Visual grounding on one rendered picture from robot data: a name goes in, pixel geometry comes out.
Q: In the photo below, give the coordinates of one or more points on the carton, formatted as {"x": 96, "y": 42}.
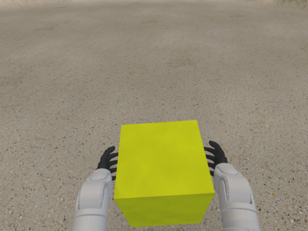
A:
{"x": 162, "y": 175}

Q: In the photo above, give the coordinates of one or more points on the robot left forearm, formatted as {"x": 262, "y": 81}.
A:
{"x": 92, "y": 203}

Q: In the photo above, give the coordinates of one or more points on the robot right forearm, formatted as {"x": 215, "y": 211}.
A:
{"x": 236, "y": 200}

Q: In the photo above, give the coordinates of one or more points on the right robot hand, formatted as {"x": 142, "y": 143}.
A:
{"x": 219, "y": 156}

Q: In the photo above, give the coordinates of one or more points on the left robot hand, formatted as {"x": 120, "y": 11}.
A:
{"x": 105, "y": 161}

